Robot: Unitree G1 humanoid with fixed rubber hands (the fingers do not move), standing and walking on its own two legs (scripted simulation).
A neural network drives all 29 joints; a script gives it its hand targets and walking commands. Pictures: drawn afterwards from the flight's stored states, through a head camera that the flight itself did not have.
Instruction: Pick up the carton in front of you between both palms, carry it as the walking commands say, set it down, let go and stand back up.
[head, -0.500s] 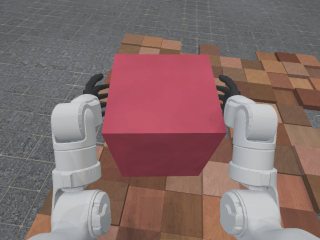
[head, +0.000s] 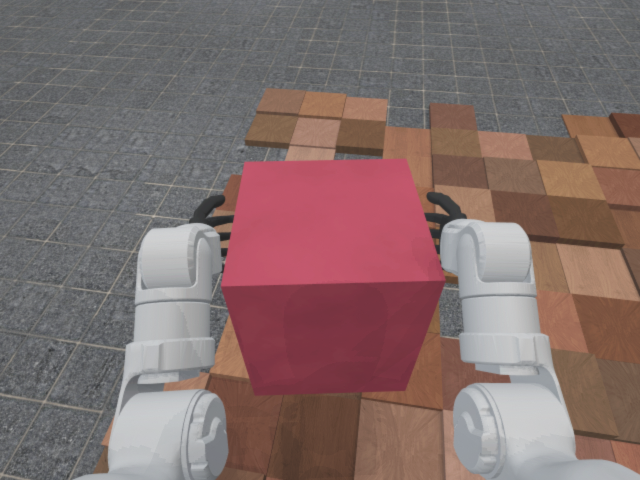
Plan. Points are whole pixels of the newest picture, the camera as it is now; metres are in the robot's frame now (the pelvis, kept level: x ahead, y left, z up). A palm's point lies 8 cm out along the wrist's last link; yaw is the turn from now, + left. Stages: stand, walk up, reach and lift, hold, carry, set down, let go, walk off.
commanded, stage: carry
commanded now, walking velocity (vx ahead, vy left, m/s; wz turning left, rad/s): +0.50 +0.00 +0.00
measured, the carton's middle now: (328, 280) +0.35 +0.00 +0.03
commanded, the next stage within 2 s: none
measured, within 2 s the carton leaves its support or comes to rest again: neither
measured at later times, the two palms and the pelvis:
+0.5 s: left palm (230, 109) +0.67 +0.16 +0.10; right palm (404, 111) +0.65 -0.14 +0.10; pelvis +0.31 +0.03 +0.00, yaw -2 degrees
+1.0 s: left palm out of the picture +0.97 +0.13 +0.17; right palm out of the picture +0.98 -0.17 +0.17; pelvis +0.60 -0.03 +0.02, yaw +0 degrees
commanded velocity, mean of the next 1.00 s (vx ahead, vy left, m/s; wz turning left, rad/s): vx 0.50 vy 0.00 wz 0.00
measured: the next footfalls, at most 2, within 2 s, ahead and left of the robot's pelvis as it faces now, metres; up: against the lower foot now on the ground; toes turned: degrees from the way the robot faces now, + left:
left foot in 0.36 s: +0.40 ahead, +0.09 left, +0.00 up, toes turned +4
right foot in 0.86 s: +0.72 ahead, -0.12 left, +0.03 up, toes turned -6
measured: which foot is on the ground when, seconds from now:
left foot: up 0.00-0.34, down 0.36-0.90, up 0.92-1.00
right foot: down 0.00-0.36, up 0.38-0.84, down 0.86-1.00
